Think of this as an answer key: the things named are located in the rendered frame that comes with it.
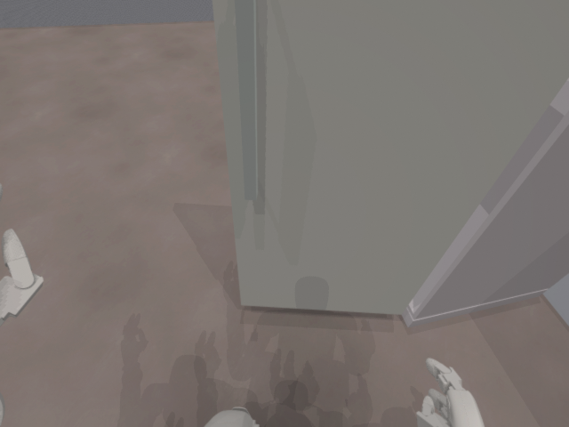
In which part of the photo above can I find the handle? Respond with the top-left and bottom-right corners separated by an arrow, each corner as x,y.
235,0 -> 258,200

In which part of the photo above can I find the left robot hand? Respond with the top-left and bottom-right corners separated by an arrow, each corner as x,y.
0,183 -> 44,326

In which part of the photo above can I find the fridge door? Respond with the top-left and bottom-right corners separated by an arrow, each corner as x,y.
212,0 -> 569,315

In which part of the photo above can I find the right robot hand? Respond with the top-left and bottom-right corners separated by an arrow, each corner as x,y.
416,358 -> 485,427

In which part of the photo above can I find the robot left shin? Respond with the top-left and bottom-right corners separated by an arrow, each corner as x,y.
232,407 -> 250,415

